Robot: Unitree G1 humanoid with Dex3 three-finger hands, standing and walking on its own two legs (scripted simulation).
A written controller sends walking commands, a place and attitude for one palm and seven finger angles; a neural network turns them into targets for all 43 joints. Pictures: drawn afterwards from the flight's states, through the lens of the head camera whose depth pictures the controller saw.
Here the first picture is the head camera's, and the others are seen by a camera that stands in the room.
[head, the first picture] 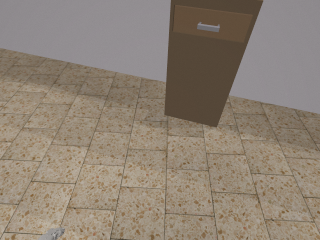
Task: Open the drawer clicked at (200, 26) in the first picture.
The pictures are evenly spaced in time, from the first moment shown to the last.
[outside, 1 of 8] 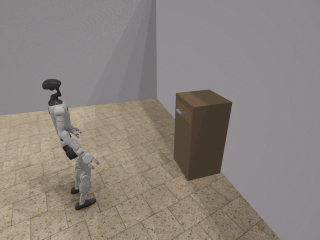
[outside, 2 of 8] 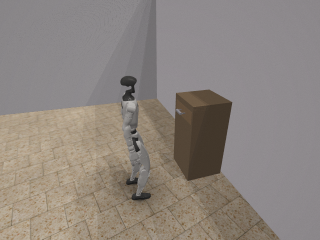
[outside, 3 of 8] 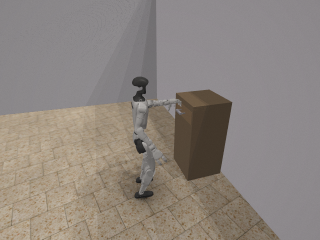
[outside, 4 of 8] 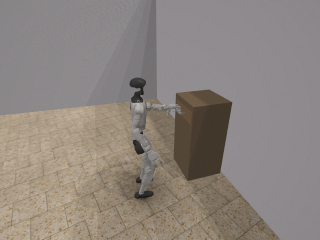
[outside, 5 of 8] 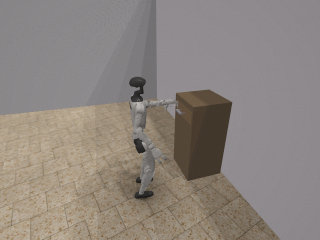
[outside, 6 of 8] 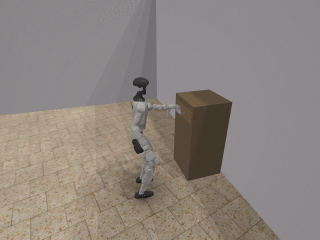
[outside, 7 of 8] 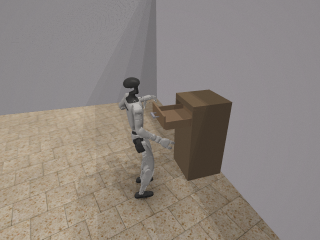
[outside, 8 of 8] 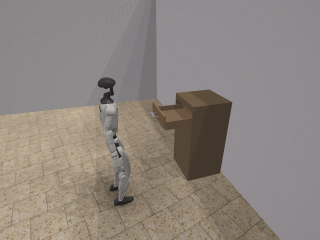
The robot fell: no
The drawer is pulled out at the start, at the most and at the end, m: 0.00 0.30 0.30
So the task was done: yes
